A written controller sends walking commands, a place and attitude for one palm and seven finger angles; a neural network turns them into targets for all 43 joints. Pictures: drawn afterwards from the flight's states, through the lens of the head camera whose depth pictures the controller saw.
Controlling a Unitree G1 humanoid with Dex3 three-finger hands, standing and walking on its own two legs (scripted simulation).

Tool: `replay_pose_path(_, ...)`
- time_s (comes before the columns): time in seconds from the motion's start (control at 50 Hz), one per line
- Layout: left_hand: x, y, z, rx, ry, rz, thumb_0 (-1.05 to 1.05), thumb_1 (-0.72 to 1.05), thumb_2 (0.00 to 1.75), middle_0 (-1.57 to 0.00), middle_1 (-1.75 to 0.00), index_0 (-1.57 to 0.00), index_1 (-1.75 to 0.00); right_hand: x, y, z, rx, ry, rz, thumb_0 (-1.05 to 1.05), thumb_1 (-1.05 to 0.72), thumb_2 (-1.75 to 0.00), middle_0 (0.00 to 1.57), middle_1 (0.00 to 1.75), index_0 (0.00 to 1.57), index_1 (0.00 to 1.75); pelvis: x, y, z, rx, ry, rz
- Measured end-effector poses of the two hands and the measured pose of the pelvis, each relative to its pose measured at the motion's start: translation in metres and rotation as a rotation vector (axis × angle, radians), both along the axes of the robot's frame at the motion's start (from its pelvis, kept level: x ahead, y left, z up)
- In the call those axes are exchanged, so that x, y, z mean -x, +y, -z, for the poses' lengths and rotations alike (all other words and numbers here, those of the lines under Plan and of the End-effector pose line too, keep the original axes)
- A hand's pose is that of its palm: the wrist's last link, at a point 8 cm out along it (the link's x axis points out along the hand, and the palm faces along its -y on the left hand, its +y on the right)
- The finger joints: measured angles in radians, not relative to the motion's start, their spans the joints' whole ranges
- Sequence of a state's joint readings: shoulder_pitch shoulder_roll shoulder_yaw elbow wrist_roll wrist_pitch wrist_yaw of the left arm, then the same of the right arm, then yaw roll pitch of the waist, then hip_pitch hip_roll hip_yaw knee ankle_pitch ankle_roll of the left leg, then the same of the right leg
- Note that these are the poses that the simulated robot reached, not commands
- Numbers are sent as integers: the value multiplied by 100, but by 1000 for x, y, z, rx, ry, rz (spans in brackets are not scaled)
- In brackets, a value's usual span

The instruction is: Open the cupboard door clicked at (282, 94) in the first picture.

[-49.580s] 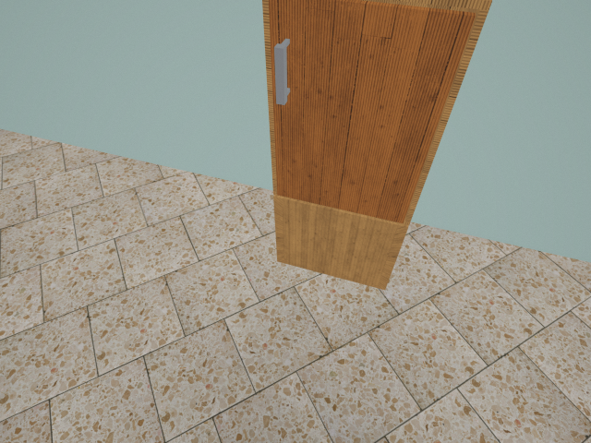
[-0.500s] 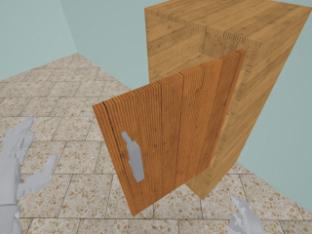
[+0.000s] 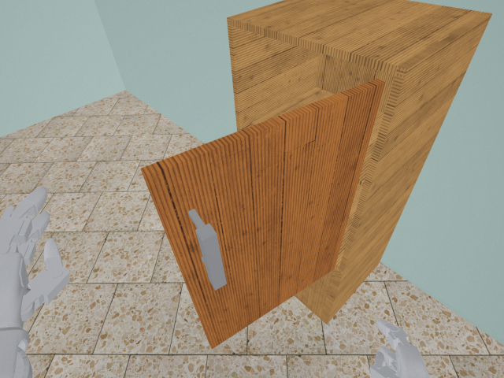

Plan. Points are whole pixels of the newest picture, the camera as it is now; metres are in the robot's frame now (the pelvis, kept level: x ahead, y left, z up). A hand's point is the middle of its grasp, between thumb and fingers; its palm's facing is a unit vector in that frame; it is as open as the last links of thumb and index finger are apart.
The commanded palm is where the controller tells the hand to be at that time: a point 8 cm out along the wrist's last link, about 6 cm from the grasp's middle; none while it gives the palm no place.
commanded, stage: step back with the hand held close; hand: left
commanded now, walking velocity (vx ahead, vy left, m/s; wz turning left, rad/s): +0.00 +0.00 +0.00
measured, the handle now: (206, 250) +0.28 +0.11 +0.09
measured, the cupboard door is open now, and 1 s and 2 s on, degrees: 79 79 79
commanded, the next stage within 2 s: stop stepping back and stand still in 1.30 s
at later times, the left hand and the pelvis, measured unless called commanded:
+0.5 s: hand (26, 308) +0.14 +0.28 +0.15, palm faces +0.37 -0.78 -0.50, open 7.4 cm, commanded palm +0.08 +0.32 +0.17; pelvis -0.06 +0.02 -0.01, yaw +0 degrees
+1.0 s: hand out of the picture +0.07 +0.29 +0.16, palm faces +0.41 -0.77 -0.49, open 7.4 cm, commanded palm +0.01 +0.32 +0.17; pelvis -0.13 +0.02 -0.01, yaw -1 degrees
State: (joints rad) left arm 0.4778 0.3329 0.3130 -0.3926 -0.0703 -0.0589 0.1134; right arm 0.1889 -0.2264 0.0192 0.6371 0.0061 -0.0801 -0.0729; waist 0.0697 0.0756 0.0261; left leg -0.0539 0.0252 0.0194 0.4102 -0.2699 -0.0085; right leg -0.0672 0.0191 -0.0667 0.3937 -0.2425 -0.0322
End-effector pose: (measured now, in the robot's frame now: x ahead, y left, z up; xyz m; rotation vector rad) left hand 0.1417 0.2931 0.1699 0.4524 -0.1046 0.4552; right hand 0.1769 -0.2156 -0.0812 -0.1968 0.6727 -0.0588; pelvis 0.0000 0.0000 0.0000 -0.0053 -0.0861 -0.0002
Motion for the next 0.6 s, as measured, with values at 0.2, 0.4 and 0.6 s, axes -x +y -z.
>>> replay_pose_path(0.2,6,10,-4,-66,-2,21,1,89,90,-21,-30,-21,-30,18,-6,-1,12,33,32,1,-90,-90,20,30,21,30,16,2,1,12,49,-8)
replay_pose_path(0.4,25,16,4,-103,44,96,2,89,90,-21,-30,-21,-30,59,-13,-1,71,85,121,1,-91,-90,20,30,20,30,44,17,4,2,79,7)
replay_pose_path(0.6,59,31,1,-147,-39,87,1,89,90,-21,-30,-21,-30,98,3,2,76,67,113,1,-90,-90,20,30,21,30,79,27,13,12,84,6)
